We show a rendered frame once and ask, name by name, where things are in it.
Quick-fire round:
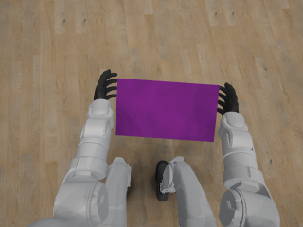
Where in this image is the robot left hand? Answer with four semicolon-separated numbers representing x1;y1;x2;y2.
94;69;117;100

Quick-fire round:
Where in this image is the robot left upper arm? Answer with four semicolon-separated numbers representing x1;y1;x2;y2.
27;181;109;227

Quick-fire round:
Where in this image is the carton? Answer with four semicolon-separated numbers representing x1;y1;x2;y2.
115;78;220;142

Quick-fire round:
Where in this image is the right robot forearm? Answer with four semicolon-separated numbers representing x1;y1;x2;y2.
218;111;280;227

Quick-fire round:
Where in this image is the robot right hand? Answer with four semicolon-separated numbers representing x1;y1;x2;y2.
217;82;239;116

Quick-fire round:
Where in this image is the robot right upper arm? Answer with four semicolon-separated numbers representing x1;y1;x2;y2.
218;188;280;227

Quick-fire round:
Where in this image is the right robot foot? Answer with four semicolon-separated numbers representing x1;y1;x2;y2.
155;160;169;201

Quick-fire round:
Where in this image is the robot left shin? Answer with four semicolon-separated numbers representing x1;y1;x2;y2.
107;157;127;192

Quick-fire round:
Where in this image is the left robot forearm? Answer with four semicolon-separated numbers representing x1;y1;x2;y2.
53;98;114;217

